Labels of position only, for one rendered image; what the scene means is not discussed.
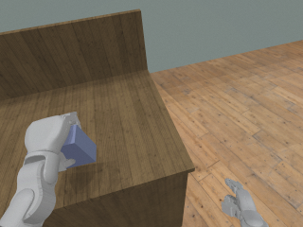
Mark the left robot forearm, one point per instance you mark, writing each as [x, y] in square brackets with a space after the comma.
[35, 196]

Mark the right robot hand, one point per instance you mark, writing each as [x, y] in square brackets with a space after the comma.
[234, 206]

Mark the right robot forearm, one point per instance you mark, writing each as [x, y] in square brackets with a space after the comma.
[251, 218]

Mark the left robot hand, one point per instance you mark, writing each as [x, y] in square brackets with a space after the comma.
[50, 134]

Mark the sponge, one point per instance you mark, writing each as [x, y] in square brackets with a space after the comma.
[80, 147]

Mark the table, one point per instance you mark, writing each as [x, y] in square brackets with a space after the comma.
[97, 67]

